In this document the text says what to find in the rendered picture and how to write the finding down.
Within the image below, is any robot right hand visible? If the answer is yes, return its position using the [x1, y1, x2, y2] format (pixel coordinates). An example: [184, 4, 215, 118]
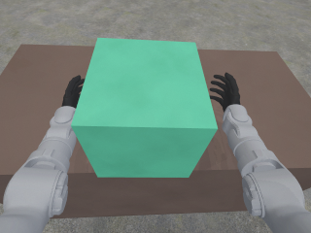
[209, 73, 241, 111]

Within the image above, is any pedestal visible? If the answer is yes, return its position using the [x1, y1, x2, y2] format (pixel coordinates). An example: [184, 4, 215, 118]
[0, 44, 311, 219]

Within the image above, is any left robot forearm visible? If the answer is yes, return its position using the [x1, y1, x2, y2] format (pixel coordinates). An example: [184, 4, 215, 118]
[3, 106, 77, 212]

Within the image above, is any robot left upper arm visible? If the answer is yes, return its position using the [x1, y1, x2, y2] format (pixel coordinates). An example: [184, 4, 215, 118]
[0, 167, 68, 233]

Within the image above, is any right robot forearm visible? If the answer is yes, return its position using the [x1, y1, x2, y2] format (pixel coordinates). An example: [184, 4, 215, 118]
[222, 104, 305, 207]

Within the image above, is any carton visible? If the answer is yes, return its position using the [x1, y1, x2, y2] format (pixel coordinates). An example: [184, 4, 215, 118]
[71, 38, 218, 178]

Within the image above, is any robot right upper arm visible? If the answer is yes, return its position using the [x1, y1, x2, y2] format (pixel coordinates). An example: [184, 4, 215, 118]
[242, 168, 311, 233]

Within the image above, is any robot left hand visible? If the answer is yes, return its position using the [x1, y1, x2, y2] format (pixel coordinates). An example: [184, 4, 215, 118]
[61, 75, 85, 109]

